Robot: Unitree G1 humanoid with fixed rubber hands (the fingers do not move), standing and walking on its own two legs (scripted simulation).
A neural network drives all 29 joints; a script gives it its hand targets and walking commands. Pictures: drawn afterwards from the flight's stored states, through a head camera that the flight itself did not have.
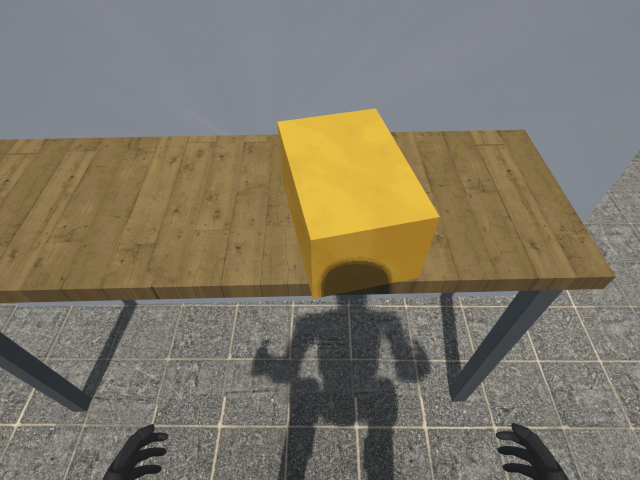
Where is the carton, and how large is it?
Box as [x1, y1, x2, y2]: [277, 108, 439, 298]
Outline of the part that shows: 375,108 277,122 283,183 313,298 418,277 439,217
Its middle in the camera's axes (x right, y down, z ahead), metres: +0.05 -0.06 +0.63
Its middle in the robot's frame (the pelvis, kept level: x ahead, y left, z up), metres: +0.51 -0.03 +0.03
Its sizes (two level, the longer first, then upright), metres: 0.264 0.173 0.141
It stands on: a table, 0.71 m high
